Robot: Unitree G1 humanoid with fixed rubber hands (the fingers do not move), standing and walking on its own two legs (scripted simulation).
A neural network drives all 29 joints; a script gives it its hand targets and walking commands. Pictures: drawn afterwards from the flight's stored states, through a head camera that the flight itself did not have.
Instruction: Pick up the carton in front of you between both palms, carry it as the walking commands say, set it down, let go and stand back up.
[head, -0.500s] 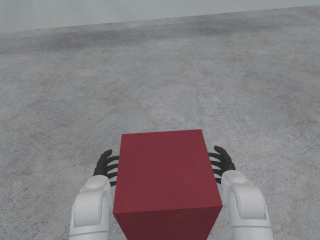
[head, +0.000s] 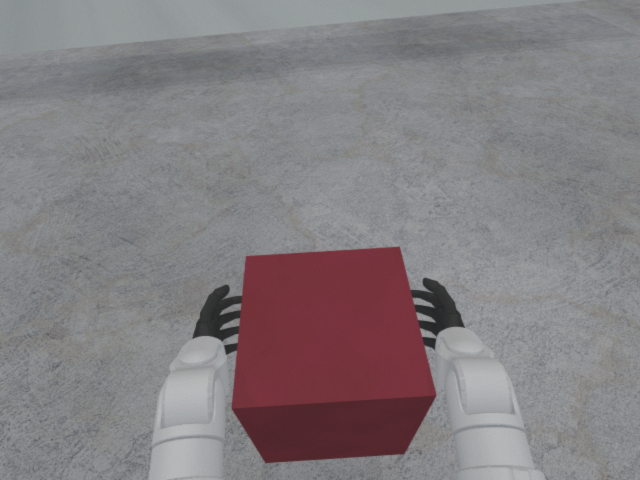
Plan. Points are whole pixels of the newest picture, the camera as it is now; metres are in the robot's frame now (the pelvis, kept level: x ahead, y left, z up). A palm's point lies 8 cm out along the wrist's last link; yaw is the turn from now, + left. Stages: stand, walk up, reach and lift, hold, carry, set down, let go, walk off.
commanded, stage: carry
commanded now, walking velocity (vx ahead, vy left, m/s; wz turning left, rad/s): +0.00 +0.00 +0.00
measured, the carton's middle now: (329, 360) +0.31 +0.00 -0.04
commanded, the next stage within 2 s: hold in 0.50 s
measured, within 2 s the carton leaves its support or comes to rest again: neither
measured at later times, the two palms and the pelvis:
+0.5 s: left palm (213, 350) +0.28 +0.15 +0.04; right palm (454, 341) +0.28 -0.15 +0.04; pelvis -0.01 -0.01 +0.00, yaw +0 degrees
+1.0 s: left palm (207, 368) +0.25 +0.15 +0.05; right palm (469, 377) +0.23 -0.15 +0.05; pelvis -0.05 +0.02 +0.00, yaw -5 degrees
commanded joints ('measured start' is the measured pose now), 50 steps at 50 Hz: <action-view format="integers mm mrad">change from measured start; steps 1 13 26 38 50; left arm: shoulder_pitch -426 -451 -331 -432 -619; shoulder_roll -821 -849 -877 -852 -947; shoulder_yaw -546 -556 -525 -474 -418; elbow -42 -34 -31 20 174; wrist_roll -222 -232 -209 -175 -159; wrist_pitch -16 -22 -14 -61 -55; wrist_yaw -217 -224 -233 -239 -295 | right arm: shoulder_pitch -415 -449 -322 -476 -589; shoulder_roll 862 893 925 911 969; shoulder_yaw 533 550 516 519 385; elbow -44 -42 -22 -31 164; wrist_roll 223 234 218 213 161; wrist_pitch -14 -20 -8 -47 -40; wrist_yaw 215 222 230 236 298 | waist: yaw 0 2 2 28 -6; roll -4 -4 -23 -18 22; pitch -264 -276 -179 -198 -63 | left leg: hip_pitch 81 84 176 126 112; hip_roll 101 101 -171 -165 -116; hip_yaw -87 -89 -219 -243 -245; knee -45 -49 -104 -163 -200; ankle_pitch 267 241 413 214 -70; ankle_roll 7 5 34 39 41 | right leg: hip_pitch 108 110 289 429 271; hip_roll -111 -110 133 127 138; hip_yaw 105 108 288 306 270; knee -54 -62 -102 -132 -154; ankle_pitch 277 258 578 368 -5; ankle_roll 4 -2 2 22 -11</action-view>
